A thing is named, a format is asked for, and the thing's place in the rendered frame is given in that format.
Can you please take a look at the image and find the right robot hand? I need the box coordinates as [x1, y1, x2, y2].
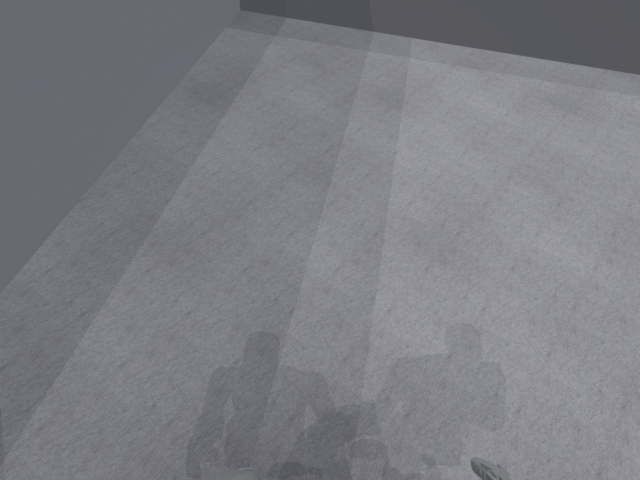
[471, 457, 512, 480]

